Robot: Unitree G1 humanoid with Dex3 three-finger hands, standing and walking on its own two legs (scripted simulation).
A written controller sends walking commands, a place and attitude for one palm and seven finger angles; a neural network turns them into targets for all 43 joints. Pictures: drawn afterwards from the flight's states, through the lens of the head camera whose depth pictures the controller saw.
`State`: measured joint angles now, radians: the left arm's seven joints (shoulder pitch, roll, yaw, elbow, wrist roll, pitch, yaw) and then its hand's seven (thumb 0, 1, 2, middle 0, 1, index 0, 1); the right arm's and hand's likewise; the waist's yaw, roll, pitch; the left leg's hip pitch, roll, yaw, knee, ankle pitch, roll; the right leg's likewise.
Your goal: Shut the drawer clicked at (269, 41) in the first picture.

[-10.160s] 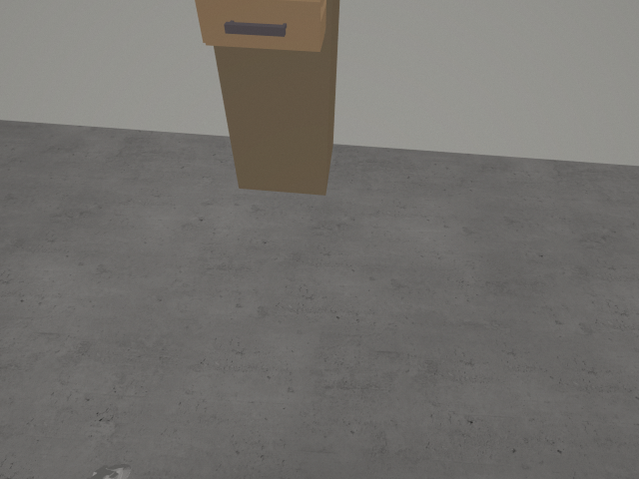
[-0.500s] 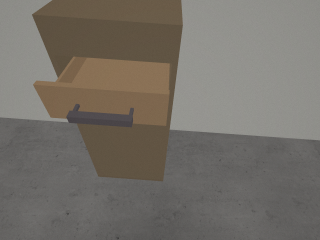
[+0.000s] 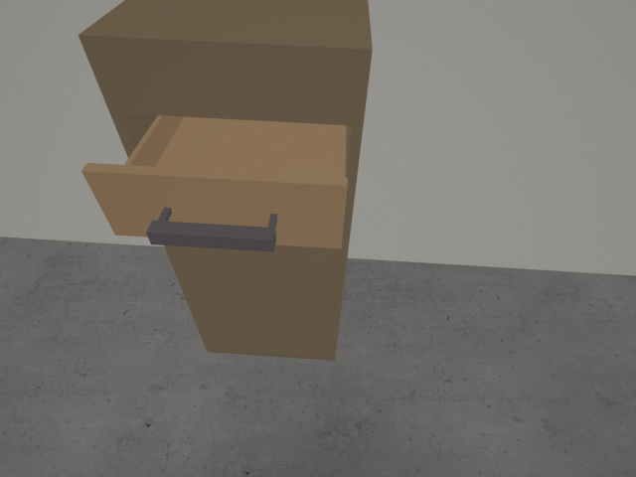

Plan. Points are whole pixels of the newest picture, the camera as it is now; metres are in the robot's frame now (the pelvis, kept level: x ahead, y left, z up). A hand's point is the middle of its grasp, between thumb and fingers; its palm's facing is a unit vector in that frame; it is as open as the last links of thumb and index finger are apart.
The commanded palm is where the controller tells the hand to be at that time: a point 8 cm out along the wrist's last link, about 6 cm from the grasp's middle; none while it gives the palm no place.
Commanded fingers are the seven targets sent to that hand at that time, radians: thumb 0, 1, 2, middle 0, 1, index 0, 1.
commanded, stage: come to a stop and stand still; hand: left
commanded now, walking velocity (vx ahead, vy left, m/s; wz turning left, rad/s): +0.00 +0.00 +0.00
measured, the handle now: (216, 226) +0.45 +0.18 +0.06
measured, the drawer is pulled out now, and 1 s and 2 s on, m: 0.16 0.16 0.16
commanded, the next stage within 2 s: look again from close up in 0.30 s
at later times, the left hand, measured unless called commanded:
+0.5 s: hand out of the picture +0.02 +0.18 -0.16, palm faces -0.01 -0.98 -0.18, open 7.3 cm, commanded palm none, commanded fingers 0.00 0.90 0.90 -0.20 -0.30 -0.20 -0.30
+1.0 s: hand out of the picture +0.05 +0.16 -0.17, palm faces -0.01 -0.98 -0.19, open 7.3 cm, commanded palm +0.14 +0.21 -0.06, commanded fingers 0.00 0.90 0.90 -0.24 -0.34 -0.24 -0.34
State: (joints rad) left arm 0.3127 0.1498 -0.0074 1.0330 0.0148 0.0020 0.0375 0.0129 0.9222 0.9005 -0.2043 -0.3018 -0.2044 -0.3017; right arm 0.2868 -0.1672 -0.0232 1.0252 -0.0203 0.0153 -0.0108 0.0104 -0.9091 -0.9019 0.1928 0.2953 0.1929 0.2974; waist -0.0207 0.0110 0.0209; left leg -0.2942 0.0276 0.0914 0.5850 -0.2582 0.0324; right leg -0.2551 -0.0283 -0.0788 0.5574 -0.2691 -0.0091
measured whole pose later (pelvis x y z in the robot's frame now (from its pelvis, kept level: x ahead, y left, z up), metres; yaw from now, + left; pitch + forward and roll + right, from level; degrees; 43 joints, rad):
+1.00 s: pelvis +0.05 -0.01 +0.01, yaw -1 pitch +0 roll +0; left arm 0.29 0.14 -0.02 1.12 0.01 -0.02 0.04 0.01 0.92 0.90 -0.20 -0.30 -0.20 -0.30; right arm 0.27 -0.15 0.01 1.15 -0.01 -0.02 -0.03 0.01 -0.92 -0.90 0.19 0.30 0.19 0.30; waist 0.00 0.00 0.03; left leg -0.17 0.02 0.11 0.44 -0.25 0.02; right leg -0.16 -0.02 -0.05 0.44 -0.28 0.00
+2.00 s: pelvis +0.03 -0.02 -0.02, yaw +2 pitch +4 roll -1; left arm 0.45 0.23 0.15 -0.20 -0.28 -0.25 -0.26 0.02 0.91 0.90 -1.05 -1.22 -1.05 -1.22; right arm 0.31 -0.29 -0.01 0.61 0.05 -0.26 -0.05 0.02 -0.90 -0.90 0.20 0.30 0.19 0.30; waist 0.00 0.04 -0.06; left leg -0.46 0.04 0.05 0.77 -0.38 0.01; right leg -0.41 -0.02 -0.10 0.74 -0.40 -0.02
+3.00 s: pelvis +0.03 -0.04 +0.00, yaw +2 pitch -3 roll +0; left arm 0.16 0.27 0.19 -0.18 -0.28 0.09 -0.24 0.02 0.90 0.90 -1.40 -1.60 -1.41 -1.60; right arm 0.21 -0.28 0.06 0.65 0.06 -0.24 -0.07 0.02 -0.90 -0.90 0.20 0.30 0.20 0.30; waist 0.03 0.07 -0.03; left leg -0.21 0.05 0.03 0.54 -0.28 -0.02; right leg -0.16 0.01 -0.12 0.52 -0.32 -0.05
